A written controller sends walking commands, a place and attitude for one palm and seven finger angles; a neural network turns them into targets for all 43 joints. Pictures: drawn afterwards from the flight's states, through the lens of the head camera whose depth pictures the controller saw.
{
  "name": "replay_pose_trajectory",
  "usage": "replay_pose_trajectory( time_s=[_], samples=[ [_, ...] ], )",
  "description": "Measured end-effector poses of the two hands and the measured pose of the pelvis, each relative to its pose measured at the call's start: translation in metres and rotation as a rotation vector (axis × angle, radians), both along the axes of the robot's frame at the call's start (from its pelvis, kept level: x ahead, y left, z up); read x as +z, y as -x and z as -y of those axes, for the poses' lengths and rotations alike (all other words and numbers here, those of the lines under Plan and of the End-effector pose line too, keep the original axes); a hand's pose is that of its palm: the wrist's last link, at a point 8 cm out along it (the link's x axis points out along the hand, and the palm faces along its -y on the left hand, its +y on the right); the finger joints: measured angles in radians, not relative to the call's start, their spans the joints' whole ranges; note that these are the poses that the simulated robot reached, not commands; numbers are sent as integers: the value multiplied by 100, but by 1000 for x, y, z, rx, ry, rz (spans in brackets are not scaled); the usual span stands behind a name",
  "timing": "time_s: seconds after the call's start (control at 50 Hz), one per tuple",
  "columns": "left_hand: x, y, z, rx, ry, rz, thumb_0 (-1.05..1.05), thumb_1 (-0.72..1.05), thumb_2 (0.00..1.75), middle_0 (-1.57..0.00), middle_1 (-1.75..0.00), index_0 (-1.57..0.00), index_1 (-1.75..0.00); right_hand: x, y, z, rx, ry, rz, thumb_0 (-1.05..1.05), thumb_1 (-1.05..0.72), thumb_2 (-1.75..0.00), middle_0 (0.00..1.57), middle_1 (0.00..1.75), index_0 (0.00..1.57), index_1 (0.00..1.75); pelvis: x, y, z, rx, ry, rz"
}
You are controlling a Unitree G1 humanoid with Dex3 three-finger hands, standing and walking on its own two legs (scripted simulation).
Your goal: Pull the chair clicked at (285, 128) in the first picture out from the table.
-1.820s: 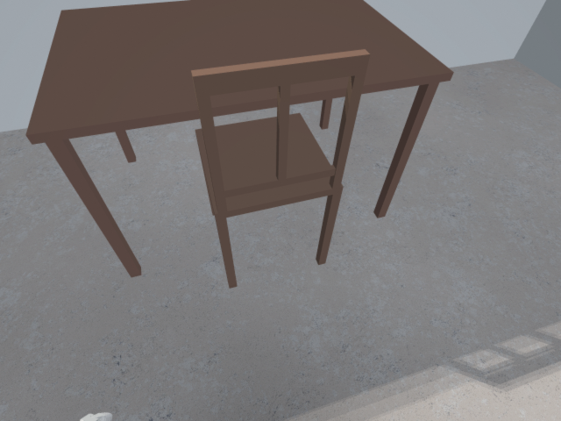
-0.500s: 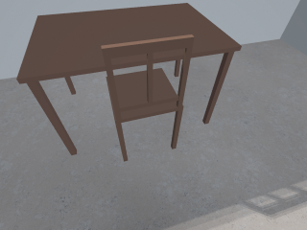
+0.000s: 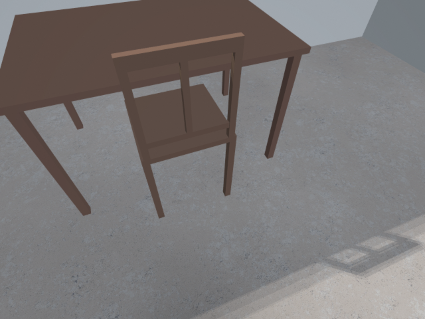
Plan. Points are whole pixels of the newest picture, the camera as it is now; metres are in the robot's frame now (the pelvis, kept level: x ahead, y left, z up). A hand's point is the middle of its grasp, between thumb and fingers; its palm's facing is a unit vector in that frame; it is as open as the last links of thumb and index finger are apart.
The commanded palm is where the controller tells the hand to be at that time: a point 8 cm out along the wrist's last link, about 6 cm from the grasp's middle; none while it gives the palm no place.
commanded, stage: walk to a spot facing it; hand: left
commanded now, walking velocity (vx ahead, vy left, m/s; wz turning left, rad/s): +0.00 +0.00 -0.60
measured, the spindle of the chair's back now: (186, 100) +0.79 +0.15 -0.07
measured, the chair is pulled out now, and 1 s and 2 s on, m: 0.00 0.00 0.00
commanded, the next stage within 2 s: none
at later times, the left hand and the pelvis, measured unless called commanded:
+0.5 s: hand out of the picture +0.05 +0.18 -0.15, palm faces -0.15 -0.95 -0.27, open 7.4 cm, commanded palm none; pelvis -0.02 -0.01 +0.01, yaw -15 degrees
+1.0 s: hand (166, 302) +0.18 +0.12 -0.16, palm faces -0.55 -0.79 -0.26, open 7.4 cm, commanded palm none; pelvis -0.03 +0.00 -0.01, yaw -35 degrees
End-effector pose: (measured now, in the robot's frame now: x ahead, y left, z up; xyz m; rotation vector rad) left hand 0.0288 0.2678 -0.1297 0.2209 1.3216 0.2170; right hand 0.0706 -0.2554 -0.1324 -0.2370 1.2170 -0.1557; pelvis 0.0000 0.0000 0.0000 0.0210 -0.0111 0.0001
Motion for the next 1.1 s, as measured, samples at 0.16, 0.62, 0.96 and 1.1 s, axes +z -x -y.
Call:
replay_pose_trajectory(
  time_s=[0.16, 0.62, 0.96, 1.1],
  samples=[
    [-4, -8, 35, -54, -3, 25, 1, 90, 90, -20, -30, -20, -30, -29, 35, 16, -94, -61, -40, 0, -90, -90, 20, 30, 20, 30, -15, 8, 22, -69, -4, 6],
    [4, -57, 14, -263, 17, 27, 1, 90, 90, -20, -30, -20, -30, 22, 34, 9, -290, 21, 186, 0, -90, -90, 20, 30, 20, 30, 3, 16, -11, -341, 1, -59],
    [5, -164, 82, -631, 61, 93, 1, 91, 90, -19, -30, -20, -30, 4, 196, -22, -611, 3, -17, 0, -90, -90, 21, 30, 20, 30, -2, 23, -6, -586, 24, -32],
    [10, -184, 140, -724, 89, 195, 1, 90, 90, -20, -30, -20, -30, -8, 252, -17, -719, -25, -143, 0, -90, -90, 20, 30, 20, 30, -7, 22, 13, -643, 35, -28]
  ],
)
